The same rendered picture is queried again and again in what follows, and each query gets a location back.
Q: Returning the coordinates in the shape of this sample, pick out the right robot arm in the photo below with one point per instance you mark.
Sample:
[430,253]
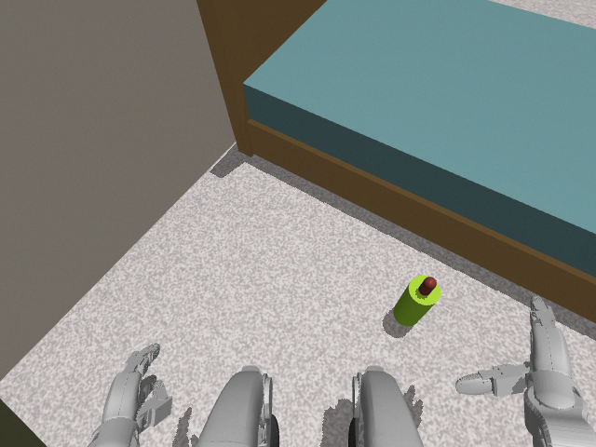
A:
[555,412]

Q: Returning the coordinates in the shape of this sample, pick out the bottle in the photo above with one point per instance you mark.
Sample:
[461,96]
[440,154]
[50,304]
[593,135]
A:
[420,295]

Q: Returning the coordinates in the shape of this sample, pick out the right robot hand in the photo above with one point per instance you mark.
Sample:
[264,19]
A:
[549,352]

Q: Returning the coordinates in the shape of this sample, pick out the left robot hand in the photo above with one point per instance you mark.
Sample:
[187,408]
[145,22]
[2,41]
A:
[128,392]

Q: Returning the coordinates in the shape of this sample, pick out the left robot arm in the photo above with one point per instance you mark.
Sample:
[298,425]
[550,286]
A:
[117,432]

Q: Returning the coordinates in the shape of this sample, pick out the bed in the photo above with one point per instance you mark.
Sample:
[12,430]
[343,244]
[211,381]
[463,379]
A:
[467,122]

